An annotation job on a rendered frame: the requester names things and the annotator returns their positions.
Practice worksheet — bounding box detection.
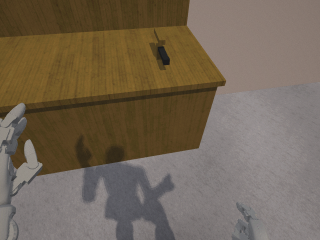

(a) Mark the robot left hand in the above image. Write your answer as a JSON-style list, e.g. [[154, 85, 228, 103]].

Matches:
[[0, 103, 43, 205]]

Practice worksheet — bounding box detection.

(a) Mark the left robot forearm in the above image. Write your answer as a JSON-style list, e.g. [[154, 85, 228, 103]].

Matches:
[[0, 204, 19, 240]]

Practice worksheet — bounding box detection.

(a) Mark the counter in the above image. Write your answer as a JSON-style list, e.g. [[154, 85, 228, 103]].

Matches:
[[0, 0, 226, 176]]

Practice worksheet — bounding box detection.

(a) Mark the robot right hand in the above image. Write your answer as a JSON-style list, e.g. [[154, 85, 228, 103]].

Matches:
[[232, 201, 270, 240]]

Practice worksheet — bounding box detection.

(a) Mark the tap lever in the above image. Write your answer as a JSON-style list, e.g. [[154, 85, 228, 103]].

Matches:
[[158, 46, 170, 65]]

